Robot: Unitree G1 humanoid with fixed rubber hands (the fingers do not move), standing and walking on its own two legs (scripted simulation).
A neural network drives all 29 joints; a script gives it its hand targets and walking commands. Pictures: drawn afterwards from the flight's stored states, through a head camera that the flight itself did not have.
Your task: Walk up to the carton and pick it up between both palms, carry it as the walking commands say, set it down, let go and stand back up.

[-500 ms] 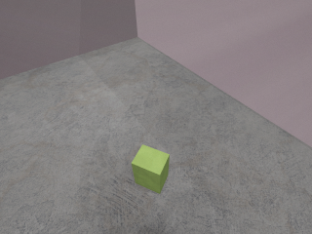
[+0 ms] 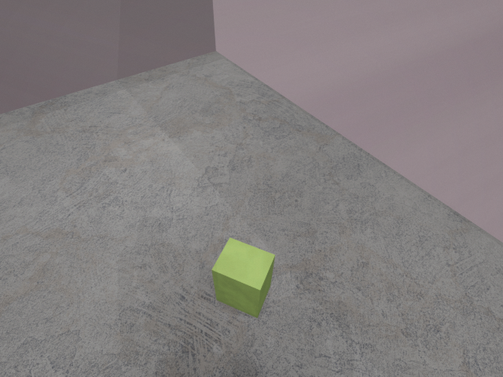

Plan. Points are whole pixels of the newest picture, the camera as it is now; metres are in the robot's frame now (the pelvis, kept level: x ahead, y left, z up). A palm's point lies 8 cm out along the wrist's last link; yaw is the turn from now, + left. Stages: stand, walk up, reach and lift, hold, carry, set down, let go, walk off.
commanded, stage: walk up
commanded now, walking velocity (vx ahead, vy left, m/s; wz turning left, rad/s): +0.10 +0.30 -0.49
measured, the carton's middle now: (244, 278) +0.59 +0.04 -0.64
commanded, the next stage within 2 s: none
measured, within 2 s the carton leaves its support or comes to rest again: neither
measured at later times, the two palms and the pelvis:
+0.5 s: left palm (49, 343) +0.21 +0.38 -0.13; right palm out of the picture +0.03 -0.10 -0.13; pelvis +0.11 +0.14 +0.00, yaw -15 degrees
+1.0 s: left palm (39, 316) +0.27 +0.44 -0.16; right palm (292, 314) +0.28 -0.06 -0.14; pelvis +0.27 +0.19 -0.02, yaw -16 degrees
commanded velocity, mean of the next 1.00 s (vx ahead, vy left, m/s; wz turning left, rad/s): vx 0.15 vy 0.17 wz -0.22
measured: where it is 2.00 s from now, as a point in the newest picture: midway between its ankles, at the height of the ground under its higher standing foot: outside the picture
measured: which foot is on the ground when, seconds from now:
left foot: down 0.00-0.00, up 0.02-0.28, down 0.30-0.62, up 0.64-0.92, down 0.94-1.00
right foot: down 0.00-0.30, up 0.32-0.60, down 0.62-0.94, up 0.96-1.00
